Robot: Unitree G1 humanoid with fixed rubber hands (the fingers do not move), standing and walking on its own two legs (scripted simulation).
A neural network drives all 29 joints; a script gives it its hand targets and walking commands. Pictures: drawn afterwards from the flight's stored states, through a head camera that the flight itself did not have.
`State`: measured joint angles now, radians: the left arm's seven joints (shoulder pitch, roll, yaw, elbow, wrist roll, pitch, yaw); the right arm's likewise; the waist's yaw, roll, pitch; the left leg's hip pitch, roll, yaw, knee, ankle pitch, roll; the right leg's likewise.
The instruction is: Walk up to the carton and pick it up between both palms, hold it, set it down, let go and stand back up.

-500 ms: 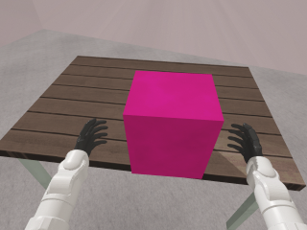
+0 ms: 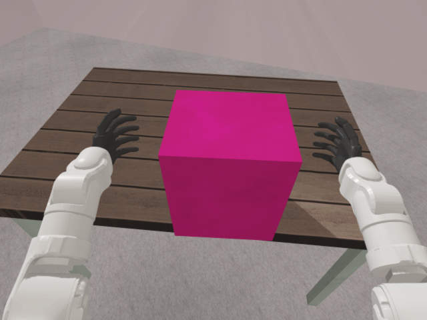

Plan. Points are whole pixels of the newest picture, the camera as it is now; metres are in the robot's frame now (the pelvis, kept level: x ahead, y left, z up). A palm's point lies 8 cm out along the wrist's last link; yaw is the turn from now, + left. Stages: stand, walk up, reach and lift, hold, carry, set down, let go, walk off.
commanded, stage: reach and lift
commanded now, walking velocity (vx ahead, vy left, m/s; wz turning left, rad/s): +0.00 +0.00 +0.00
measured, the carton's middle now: (226, 169) +0.45 -0.01 +0.02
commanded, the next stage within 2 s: none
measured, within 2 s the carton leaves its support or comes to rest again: neither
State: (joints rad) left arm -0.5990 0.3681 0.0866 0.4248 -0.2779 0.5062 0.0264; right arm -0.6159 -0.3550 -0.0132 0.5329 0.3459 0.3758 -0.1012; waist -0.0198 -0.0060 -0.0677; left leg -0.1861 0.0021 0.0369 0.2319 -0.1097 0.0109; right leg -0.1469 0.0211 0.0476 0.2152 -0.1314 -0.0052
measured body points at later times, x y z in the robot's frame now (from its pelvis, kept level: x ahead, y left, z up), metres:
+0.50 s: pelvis -0.01 +0.00 +0.00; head +0.02 +0.00 +0.45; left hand +0.45 +0.22 +0.21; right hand +0.45 -0.22 +0.20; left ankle +0.00 +0.11 -0.75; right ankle -0.02 -0.12 -0.75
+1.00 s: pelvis +0.00 +0.00 +0.00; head +0.05 +0.00 +0.45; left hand +0.48 +0.22 +0.21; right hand +0.47 -0.23 +0.20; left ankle +0.00 +0.11 -0.75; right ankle -0.02 -0.12 -0.75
